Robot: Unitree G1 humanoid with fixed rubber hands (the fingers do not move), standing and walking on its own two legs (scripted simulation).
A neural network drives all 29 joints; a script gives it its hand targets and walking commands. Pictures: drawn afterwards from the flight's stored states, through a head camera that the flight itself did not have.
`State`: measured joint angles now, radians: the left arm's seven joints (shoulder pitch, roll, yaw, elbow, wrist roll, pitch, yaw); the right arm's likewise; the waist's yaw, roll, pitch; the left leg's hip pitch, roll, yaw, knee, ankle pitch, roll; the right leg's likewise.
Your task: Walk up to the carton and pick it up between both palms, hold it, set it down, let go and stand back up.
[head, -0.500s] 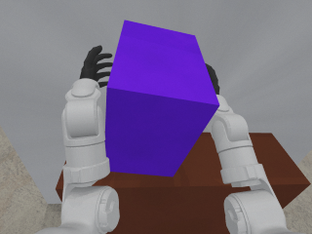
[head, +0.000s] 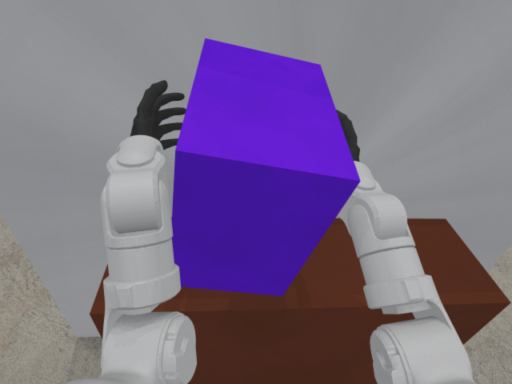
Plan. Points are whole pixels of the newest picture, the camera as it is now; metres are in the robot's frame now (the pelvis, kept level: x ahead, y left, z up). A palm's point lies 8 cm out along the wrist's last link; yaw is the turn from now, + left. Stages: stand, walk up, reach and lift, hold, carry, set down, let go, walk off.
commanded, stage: hold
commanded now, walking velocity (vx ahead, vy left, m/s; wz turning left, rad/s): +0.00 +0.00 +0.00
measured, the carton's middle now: (245, 173) +0.37 +0.01 +0.20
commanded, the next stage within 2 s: none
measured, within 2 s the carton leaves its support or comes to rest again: neither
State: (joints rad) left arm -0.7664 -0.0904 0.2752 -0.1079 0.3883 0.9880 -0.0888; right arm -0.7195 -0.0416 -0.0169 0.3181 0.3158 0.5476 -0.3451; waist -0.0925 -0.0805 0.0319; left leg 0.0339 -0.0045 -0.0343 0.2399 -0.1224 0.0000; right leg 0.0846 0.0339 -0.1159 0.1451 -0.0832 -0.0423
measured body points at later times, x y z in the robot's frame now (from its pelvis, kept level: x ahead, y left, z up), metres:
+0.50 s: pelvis -0.01 +0.00 +0.00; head -0.06 +0.03 +0.45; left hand +0.36 +0.13 +0.27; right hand +0.36 -0.15 +0.24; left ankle +0.02 +0.12 -0.75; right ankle +0.02 -0.08 -0.75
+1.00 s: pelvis -0.01 +0.00 +0.00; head -0.05 +0.03 +0.45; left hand +0.36 +0.13 +0.27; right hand +0.36 -0.14 +0.23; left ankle +0.02 +0.12 -0.75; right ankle +0.02 -0.08 -0.75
